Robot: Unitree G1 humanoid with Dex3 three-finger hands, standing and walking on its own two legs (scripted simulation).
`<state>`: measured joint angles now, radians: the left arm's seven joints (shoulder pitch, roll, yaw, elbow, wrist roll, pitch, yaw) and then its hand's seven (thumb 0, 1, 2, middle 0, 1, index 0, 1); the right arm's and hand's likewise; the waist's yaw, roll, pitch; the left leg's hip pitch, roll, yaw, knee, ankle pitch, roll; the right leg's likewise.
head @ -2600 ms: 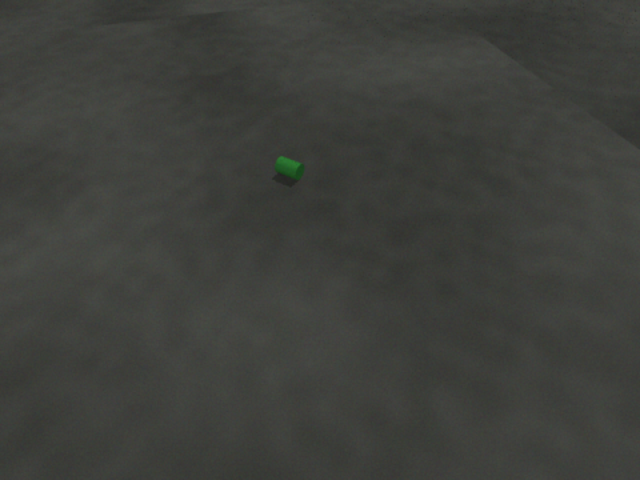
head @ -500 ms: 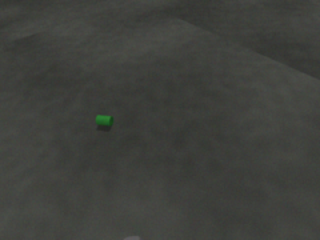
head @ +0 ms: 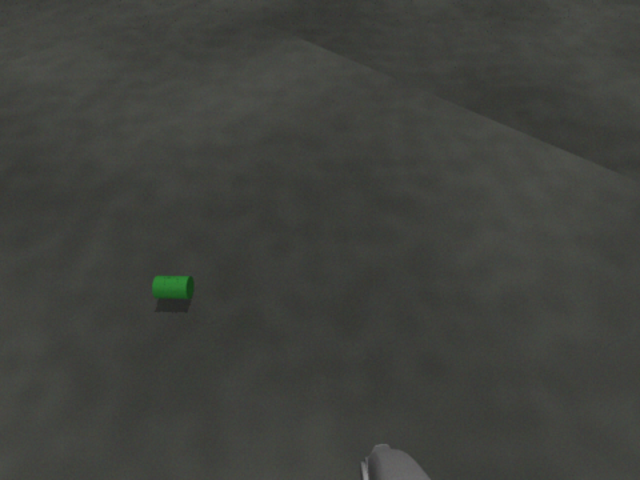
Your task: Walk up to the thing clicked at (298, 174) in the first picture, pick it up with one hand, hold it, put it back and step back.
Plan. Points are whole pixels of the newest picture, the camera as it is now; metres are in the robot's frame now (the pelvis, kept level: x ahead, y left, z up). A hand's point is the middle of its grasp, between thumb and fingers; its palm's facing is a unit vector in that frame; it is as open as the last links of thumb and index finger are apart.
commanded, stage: walk up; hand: left
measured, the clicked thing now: (173, 287) +0.89 +0.48 -0.73
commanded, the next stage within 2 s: none
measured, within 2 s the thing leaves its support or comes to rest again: neither
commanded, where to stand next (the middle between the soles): +0.48 +0.24 m, yaw -6 degrees
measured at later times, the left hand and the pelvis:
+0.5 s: hand (48, 461) +0.21 +0.37 -0.13, palm faces -0.06 -0.87 -0.49, open 7.4 cm; pelvis +0.17 +0.08 -0.01, yaw -2 degrees
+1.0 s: hand (25, 337) +0.41 +0.47 -0.13, palm faces -0.13 -0.85 -0.51, open 7.4 cm; pelvis +0.31 +0.19 -0.02, yaw -5 degrees
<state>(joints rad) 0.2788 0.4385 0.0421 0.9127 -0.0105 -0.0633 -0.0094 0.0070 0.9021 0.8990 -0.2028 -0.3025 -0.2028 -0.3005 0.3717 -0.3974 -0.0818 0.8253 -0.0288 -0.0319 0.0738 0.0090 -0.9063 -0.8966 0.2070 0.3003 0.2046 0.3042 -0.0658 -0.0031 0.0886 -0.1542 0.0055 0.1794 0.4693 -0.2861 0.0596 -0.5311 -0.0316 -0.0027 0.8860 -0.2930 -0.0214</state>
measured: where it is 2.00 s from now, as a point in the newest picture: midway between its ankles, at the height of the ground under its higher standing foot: (220, 432)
